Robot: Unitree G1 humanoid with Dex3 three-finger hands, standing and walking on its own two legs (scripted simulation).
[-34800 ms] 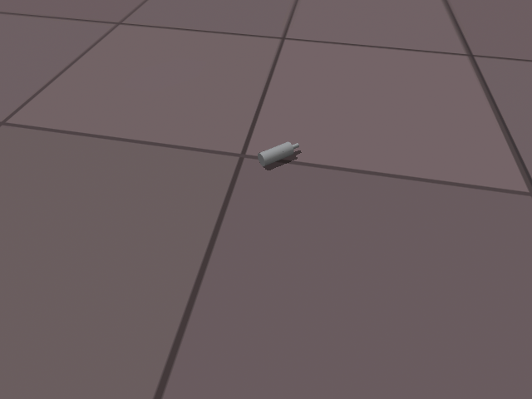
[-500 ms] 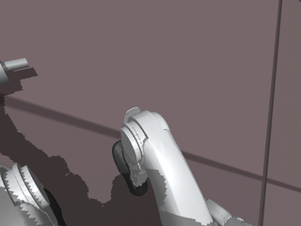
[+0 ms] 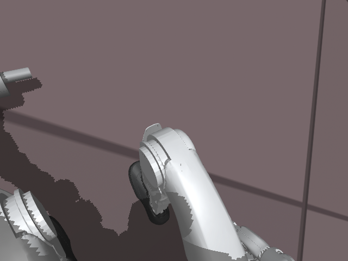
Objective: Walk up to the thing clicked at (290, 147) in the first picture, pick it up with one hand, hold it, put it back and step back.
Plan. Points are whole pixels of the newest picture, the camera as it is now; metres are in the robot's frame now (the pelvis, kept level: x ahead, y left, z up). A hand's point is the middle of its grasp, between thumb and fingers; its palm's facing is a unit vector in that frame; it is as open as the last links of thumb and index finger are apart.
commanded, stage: close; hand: left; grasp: from above
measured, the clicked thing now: out of the picture +0.51 +0.23 -0.27
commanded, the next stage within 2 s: settle in 0.50 s
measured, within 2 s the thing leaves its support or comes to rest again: leaves its support in 0.96 s
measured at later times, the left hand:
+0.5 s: hand out of the picture +0.49 +0.26 -0.25, palm faces -0.44 -0.12 -0.89, open 10.7 cm
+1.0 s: hand out of the picture +0.49 +0.27 -0.23, palm faces -0.43 -0.11 -0.90, open 10.6 cm
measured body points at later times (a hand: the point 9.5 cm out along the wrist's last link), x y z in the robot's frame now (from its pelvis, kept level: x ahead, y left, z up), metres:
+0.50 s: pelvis +0.00 +0.00 +0.00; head +0.29 +0.11 +0.33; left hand +0.51 +0.26 -0.20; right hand +0.02 -0.25 -0.05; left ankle +0.06 +0.13 -0.28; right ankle +0.12 -0.13 -0.28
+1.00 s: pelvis +0.00 +0.00 +0.00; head +0.28 +0.11 +0.33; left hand +0.51 +0.27 -0.18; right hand +0.03 -0.25 -0.05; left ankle +0.06 +0.13 -0.28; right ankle +0.12 -0.13 -0.28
